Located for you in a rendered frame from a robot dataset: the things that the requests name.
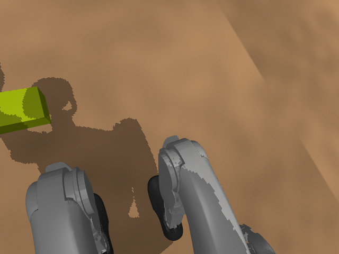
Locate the right robot foot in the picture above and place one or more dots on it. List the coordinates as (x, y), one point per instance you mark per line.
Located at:
(158, 206)

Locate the left robot foot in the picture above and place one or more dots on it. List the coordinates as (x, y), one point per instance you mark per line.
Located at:
(104, 222)

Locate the carton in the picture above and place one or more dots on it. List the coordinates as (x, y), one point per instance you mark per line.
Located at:
(22, 109)

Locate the right robot hand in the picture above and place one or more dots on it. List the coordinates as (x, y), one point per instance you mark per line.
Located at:
(256, 243)

